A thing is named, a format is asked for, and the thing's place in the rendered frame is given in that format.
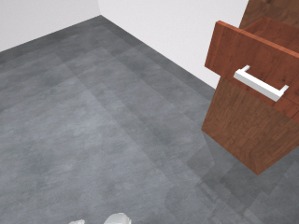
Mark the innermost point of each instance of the cabinet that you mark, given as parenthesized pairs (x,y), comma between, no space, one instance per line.
(254,132)

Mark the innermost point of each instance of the drawer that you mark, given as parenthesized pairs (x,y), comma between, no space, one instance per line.
(271,50)

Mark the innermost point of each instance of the handle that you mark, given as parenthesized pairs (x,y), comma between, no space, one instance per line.
(258,85)

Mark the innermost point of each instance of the robot left thigh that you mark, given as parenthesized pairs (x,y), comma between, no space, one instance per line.
(118,218)

